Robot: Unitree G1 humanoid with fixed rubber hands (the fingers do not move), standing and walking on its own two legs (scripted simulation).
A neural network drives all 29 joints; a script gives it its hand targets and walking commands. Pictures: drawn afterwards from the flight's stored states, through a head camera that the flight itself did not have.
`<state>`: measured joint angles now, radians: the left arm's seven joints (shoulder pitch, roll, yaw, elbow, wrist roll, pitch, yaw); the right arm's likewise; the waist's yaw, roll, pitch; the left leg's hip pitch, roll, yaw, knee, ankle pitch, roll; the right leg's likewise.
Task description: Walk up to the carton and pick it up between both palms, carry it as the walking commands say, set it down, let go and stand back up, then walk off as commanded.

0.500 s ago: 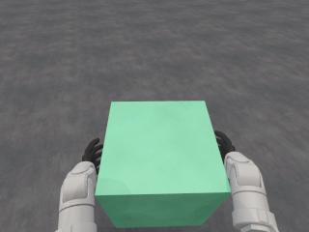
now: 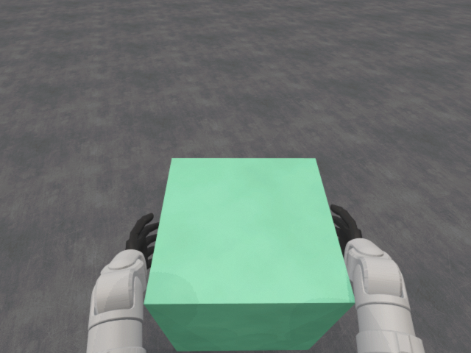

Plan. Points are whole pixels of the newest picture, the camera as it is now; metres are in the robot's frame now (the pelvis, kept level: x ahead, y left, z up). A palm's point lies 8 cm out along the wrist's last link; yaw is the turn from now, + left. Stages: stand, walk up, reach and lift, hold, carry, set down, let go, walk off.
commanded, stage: reach and lift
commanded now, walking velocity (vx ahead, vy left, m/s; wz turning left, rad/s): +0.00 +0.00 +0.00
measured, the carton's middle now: (243, 258) +0.31 +0.00 -0.03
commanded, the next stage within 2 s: hold in 0.56 s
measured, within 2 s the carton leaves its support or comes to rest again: neither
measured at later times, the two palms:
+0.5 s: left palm (137, 263) +0.26 +0.18 +0.04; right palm (352, 253) +0.27 -0.19 +0.04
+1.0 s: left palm (135, 267) +0.26 +0.18 +0.04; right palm (351, 255) +0.27 -0.19 +0.04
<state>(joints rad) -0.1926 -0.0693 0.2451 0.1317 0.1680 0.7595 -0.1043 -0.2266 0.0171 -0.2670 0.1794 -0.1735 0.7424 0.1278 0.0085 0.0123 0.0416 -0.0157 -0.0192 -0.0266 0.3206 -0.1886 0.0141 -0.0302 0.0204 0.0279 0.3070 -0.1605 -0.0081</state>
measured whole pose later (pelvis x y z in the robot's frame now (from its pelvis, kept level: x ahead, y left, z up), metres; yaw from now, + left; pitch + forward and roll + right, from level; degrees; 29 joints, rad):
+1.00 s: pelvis -0.01 +0.00 +0.00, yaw +0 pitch -8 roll +0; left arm -0.17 -0.04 0.22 0.12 0.14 0.75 -0.11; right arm -0.20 0.03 -0.24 0.14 -0.17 0.75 0.09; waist 0.01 0.01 0.06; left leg -0.02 -0.02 -0.03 0.34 -0.19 0.01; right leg -0.04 0.03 0.03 0.33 -0.16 -0.01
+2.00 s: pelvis -0.03 -0.02 -0.01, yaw +20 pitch +6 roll +0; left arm -0.57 0.03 0.26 0.02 -0.01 1.16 0.07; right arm -0.57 -0.08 -0.27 0.02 0.00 1.16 -0.06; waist 0.01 0.03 -0.05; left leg -0.58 -0.08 -0.06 0.81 -0.41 -0.02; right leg -0.33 -0.03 -0.09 0.53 -0.30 -0.02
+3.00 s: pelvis -0.08 -0.01 -0.02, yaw +57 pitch +4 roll -1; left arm -0.48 0.06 0.25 0.01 -0.02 1.16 0.06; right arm -0.52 -0.04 -0.24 0.05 -0.02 1.14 -0.06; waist 0.00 -0.01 -0.02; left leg -0.44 -0.01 0.03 0.60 -0.22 0.04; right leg -0.53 -0.11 -0.10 0.99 -0.51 0.09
